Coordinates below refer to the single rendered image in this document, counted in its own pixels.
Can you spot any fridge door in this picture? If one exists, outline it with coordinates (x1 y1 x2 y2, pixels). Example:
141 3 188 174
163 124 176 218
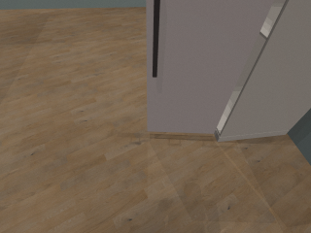
146 0 274 134

